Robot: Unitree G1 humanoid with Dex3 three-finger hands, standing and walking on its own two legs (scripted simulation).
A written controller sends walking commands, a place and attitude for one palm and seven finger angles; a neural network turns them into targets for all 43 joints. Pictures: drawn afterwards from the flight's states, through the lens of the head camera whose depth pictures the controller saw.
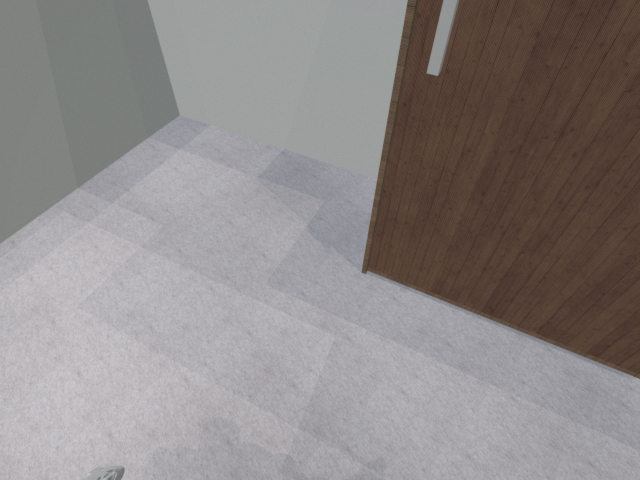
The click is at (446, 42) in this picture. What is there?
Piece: wardrobe's sliding door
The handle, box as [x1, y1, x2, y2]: [427, 0, 458, 75]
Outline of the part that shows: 458,0 443,0 427,73 437,75 440,71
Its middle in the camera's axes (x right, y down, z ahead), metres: +0.26 -0.48 +0.73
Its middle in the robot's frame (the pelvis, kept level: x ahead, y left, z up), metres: +0.91 -0.21 +0.25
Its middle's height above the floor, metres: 1.02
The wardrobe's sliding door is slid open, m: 0.00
